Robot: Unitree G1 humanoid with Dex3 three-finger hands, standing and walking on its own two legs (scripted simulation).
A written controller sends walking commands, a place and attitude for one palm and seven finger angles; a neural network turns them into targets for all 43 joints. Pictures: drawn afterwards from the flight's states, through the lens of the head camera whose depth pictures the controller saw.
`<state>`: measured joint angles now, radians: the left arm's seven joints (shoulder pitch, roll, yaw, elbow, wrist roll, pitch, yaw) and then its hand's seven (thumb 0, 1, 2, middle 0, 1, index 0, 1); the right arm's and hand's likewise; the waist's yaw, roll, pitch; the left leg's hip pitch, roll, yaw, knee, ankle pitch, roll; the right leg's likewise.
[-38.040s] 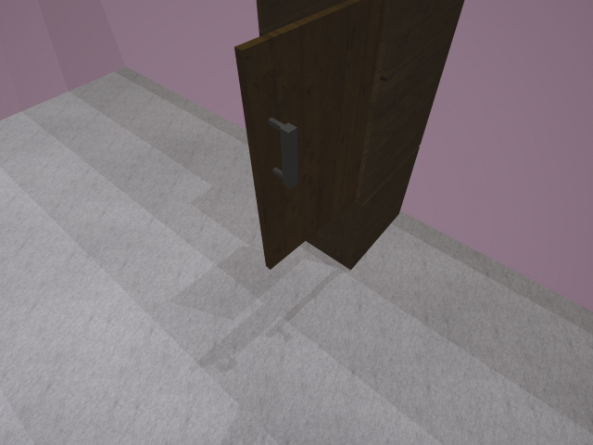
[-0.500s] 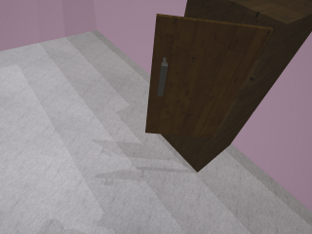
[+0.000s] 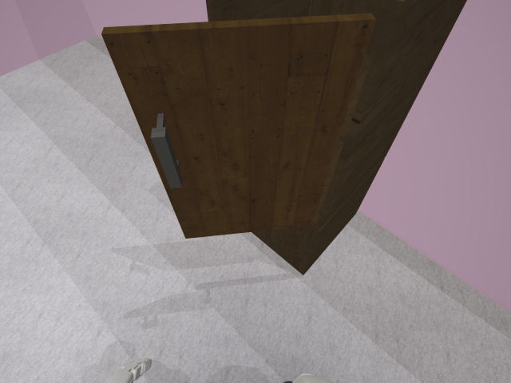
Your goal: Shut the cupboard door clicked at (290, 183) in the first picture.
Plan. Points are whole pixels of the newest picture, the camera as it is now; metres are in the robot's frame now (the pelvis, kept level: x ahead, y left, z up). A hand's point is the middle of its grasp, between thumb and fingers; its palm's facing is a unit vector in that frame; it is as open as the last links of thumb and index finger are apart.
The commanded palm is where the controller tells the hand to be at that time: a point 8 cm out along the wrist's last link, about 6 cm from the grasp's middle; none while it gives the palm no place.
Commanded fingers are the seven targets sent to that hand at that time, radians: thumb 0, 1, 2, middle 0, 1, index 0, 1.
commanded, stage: come to a stop and stand still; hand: left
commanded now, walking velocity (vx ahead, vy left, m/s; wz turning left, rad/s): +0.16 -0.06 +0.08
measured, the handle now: (168, 152) +0.48 +0.16 +0.05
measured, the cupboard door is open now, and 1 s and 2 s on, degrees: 49 49 49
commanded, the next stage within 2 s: none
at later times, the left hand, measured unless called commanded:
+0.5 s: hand out of the picture +0.11 +0.18 -0.17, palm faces +0.08 -0.97 -0.23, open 7.4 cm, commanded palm none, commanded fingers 0.00 0.90 0.90 -0.20 -0.30 -0.20 -0.30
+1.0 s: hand out of the picture +0.06 +0.14 -0.17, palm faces +0.05 -0.97 -0.24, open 7.4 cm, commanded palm none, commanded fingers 0.00 0.90 0.90 -0.20 -0.30 -0.20 -0.30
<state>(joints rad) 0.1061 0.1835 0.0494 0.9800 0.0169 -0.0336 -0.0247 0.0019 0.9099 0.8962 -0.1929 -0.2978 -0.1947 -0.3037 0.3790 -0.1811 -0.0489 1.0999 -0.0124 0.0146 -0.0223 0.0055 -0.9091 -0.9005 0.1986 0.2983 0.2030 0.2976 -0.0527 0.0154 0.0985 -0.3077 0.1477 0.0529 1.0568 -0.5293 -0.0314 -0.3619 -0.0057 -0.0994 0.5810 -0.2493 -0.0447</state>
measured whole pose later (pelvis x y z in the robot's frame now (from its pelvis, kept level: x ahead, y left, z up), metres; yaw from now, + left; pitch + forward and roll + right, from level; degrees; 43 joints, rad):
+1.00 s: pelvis +0.01 -0.05 -0.01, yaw +1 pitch -3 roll +1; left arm 0.31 0.19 0.01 0.92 0.02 0.00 0.02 0.00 0.91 0.90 -0.20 -0.30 -0.20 -0.30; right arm 0.38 -0.18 -0.02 0.98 -0.03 0.07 0.01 0.00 -0.91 -0.90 0.20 0.30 0.20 0.30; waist -0.01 0.01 0.00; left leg -0.46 -0.03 -0.01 0.80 -0.38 0.01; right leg -0.28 0.00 0.06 0.74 -0.41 -0.02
